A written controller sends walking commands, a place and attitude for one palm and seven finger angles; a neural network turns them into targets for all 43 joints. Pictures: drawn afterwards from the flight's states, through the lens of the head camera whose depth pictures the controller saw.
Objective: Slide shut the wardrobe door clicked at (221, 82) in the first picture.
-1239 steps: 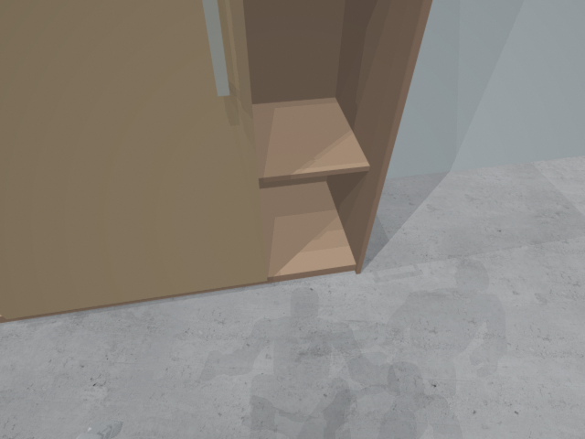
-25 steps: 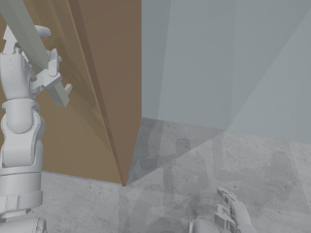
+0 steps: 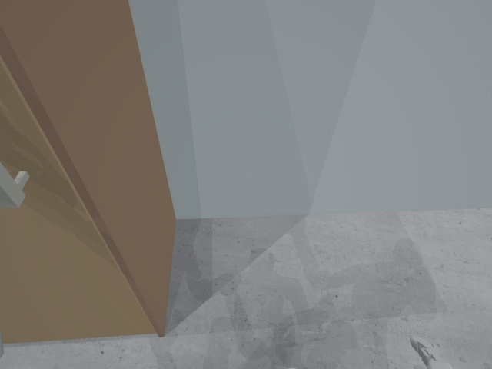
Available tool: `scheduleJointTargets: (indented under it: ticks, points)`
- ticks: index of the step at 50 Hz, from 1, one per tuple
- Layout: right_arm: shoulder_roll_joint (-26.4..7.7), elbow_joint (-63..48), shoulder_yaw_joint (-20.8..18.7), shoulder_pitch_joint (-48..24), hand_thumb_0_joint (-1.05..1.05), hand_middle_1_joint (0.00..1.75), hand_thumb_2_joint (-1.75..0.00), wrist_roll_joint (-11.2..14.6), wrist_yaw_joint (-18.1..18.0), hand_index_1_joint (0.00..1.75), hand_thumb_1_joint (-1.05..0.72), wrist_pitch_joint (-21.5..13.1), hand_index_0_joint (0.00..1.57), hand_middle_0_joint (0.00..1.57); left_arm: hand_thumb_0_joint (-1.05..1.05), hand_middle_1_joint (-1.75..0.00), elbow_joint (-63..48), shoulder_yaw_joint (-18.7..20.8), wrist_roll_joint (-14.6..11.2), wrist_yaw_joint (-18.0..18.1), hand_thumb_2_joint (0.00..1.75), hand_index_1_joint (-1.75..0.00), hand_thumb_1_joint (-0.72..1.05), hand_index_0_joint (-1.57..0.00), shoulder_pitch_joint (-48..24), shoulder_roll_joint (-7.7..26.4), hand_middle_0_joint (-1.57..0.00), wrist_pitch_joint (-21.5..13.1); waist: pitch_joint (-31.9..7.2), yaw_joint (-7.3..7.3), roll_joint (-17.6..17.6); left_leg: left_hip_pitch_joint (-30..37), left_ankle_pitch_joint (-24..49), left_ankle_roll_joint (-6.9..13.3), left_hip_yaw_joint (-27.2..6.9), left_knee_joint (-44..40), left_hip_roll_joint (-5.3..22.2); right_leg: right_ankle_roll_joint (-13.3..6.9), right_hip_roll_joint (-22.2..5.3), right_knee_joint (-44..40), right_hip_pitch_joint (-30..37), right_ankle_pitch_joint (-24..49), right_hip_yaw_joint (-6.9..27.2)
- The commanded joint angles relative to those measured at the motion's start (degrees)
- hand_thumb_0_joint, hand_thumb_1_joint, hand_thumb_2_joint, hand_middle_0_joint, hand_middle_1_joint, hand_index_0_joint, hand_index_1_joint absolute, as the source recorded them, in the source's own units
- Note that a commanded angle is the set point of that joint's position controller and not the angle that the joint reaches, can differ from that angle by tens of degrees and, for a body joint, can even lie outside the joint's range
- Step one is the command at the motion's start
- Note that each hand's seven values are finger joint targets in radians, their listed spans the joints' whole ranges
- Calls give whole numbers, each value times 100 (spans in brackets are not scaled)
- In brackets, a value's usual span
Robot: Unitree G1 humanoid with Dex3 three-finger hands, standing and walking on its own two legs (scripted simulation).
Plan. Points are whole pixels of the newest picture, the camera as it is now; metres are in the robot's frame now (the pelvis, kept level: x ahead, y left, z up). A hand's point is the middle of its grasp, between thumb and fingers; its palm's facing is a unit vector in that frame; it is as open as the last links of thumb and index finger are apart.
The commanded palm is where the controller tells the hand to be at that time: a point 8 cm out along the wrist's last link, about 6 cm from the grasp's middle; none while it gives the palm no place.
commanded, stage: stop walking and hold the door there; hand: left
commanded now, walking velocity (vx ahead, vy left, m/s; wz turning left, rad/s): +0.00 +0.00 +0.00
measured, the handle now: out of the picture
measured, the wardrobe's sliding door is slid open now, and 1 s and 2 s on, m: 0.00 0.01 0.02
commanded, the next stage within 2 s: none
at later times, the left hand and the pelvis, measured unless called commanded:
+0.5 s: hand out of the picture +0.32 +0.36 +0.22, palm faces +0.60 -0.76 -0.25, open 6.5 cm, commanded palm +0.27 +0.39 +0.21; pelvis -0.01 +0.02 +0.01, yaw -3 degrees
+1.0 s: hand out of the picture +0.32 +0.37 +0.22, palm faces +0.54 -0.80 -0.27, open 6.6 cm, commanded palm +0.27 +0.41 +0.21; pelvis -0.02 +0.05 +0.00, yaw +3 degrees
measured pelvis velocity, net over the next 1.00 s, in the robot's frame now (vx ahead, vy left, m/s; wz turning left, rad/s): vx -0.02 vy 0.05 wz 0.05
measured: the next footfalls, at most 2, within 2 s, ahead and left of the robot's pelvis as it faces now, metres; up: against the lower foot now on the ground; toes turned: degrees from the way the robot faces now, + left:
right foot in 0.12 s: +0.07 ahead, -0.12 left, +0.00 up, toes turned -2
left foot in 0.98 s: +0.04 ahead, +0.19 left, +0.00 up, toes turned +3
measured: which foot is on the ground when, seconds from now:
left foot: down 0.00-0.78, up 0.80-0.96, down 0.98-1.00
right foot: up 0.00-0.10, down 0.12-1.00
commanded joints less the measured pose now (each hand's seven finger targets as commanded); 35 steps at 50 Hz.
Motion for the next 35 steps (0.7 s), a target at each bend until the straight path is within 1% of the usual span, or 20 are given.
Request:
scheduleJointTargets:
  ticks: [1, 2, 3, 5, 6, 7, 8, 9, 10, 12, 13, 15, 16, 17, 20, 21, 25, 28, 32, 35]
  points:
    - [-460, -929, -50, -448, 0, 30, -90, 24, -66, 30, -90, -344, 20, 20, 0, -140, -1141, 608, 39, 188, 90, -140, 90, -45, -1538, 2247, -45, -368, -674, 217, 1463, -1022, -791, 866, -1449, -1740, 1378, 29, 107, 1229, 699, -634, 65]
    - [-500, -880, -24, -447, 0, 30, -90, 50, -55, 30, -90, -364, 20, 20, 0, -140, -1127, 478, 53, 183, 90, -140, 90, -45, -1481, 2130, -45, -322, -684, 217, 1157, -704, -262, 722, -1106, -1405, 1224, 54, 75, 447, 792, -509, -85]
    - [-550, -869, -30, -413, 0, 30, -90, 63, -40, 30, -90, -392, 20, 20, 0, -140, -1166, 500, 68, 197, 90, -140, 90, -45, -1447, 2087, -45, -312, -867, 248, 1086, -300, 135, 534, -823, -1056, 1083, 64, 42, -395, 990, -303, -297]
    - [-562, -828, 13, -439, 0, 30, -90, 34, -31, 30, -90, -424, 20, 20, 0, -140, -1041, 408, 61, 192, 90, -140, 90, -45, -1405, 2001, -45, -297, -938, 200, 982, -293, 203, 302, -746, -582, 896, 12, -15, -1481, 1526, 377, -207]
    - [-582, -795, 15, -427, 0, 30, -90, -14, -28, 30, -90, -407, 20, 20, 0, -140, -814, 366, 73, 176, 90, -140, 90, -45, -1341, 1986, -45, -265, -859, 129, 830, -520, 48, 192, -618, -309, 689, -148, -275, -1673, 1653, 701, 261]
    - [-560, -847, 12, -456, 0, 30, -90, -42, -20, 30, -90, -388, 20, 20, 0, -140, -928, 495, 61, 189, 90, -140, 90, -45, -1526, 2205, -45, -288, -897, 30, 425, -651, -231, 61, -425, 27, 402, -413, -755, -1788, 1511, 1025, 1043]
    - [-541, -768, 5, -356, 0, 30, -90, -69, -8, 30, -90, -389, 20, 20, 0, -140, -764, 721, 76, 214, 90, -140, 90, -45, -1569, 2433, -45, -333, -1001, -13, 173, -660, -668, 0, -371, 124, 227, -578, -1097, -1941, 1382, 759, 1400]
    - [-555, -692, -87, -198, 0, 30, -90, -21, -1, 30, -90, -359, 20, 20, 0, -140, -605, 930, 19, 243, 90, -140, 90, -45, -1397, 2531, -45, -310, -1113, 71, -536, -574, -711, -6, -458, 380, 137, -711, -1195, -2113, 1373, 293, 1660]
    - [-483, -693, -54, -324, 0, 30, -90, -23, -5, 30, -90, -355, 20, 20, 0, -140, -580, 737, -24, 224, 90, -140, 90, -45, -1427, 2287, -45, -286, -1058, 96, -687, -442, -655, 13, -530, 344, 159, -741, -1250, -2196, 1222, 130, 1667]
    - [-454, -610, 54, -353, 0, 30, -90, -60, -23, 30, -90, -349, 20, 20, 0, -140, -465, 769, -24, 203, 90, -140, 90, -45, -1538, 2320, -45, -326, -1062, 48, -353, -33, -254, 81, -563, -461, 299, -546, -946, -1925, 1039, 170, 1080]
    - [-448, -638, 63, -401, 0, 30, -90, -69, -36, 30, -90, -352, 20, 20, 0, -140, -539, 691, -14, 191, 90, -140, 90, -45, -1502, 2234, -45, -385, -1147, 48, 69, 289, 50, 138, -643, -804, 436, -391, -645, -1648, 981, 331, 770]
    - [-466, -747, 83, -520, 0, 30, -90, -24, -34, 30, -90, -315, 20, 20, 0, -140, -717, 465, -24, 169, 90, -140, 90, -45, -1362, 1974, -45, -426, -1250, 139, 984, 312, 218, 268, -1267, -1340, 982, -124, -84, -1163, 1108, 527, 186]
    - [-412, -771, 121, -591, 0, 30, -90, -21, -46, 30, -90, -302, 20, 20, 0, -140, -692, 286, -36, 138, 90, -140, 90, -45, -1287, 1806, -45, -391, -1130, 137, 1198, 203, -189, 267, -1399, -1588, 1098, -74, 0, -1120, 1121, 363, 82]
    - [-399, -798, 147, -585, 0, 30, -90, -34, -67, 30, -90, -302, 20, 20, 0, -140, -761, 293, -23, 153, 90, -140, 90, -45, -1341, 1824, -45, -388, -959, 150, 1146, 62, -282, 257, -1497, -1739, 1132, -66, 49, -1097, 1147, 343, 33]
    - [-420, -829, 132, -595, 0, 30, -90, -30, -68, 30, -90, -274, 20, 20, 0, -140, -731, 217, -14, 174, 90, -140, 90, -45, -1284, 1749, -45, -373, -812, 157, 945, -88, -224, 178, -1133, -1630, 973, -91, 3, -1307, 1307, 524, 69]
    - [-408, -843, 136, -625, 0, 30, -90, -41, -70, 30, -90, -264, 20, 20, 0, -140, -780, 38, -24, 150, 90, -140, 90, -45, -1305, 1584, -45, -373, -793, 136, 986, -102, -217, 148, -1022, -1593, 896, -112, -35, -1378, 1330, 577, 99]
    - [-427, -844, 111, -570, 0, 30, -90, -36, -55, 30, -90, -234, 20, 20, 0, -140, -651, 228, -7, 198, 90, -140, 90, -45, -1233, 1787, -45, -373, -897, 153, 752, -107, -364, 117, -773, -1363, 712, -143, -131, -1672, 1371, 531, 324]
    - [-436, -868, 111, -587, 0, 30, -90, -43, -40, 30, -90, -230, 20, 20, 0, -140, -625, 125, -20, 180, 90, -140, 90, -45, -1251, 1672, -45, -373, -865, 134, 625, -36, -305, 96, -722, -1260, 624, -171, -172, -1835, 1231, 401, 445]
    - [-451, -863, 97, -583, 0, 30, -90, -28, -50, 30, -90, -218, 20, 20, 0, -140, -680, 252, -35, 189, 90, -140, 90, -45, -1189, 1801, -45, -369, -1138, 149, 656, 222, 369, 98, -662, -1121, 644, -163, -171, -1732, 1341, 959, 412]
    - [-484, -930, 44, -636, 0, 30, -90, -12, -40, 30, -90, -171, 20, 20, 0, -140, -693, 301, -27, 187, 90, -140, 90, -45, -1111, 1824, -45, -342, -1157, 178, 552, 69, 941, 75, -562, -635, 495, -234, -479, -1716, 1496, 1602, 659]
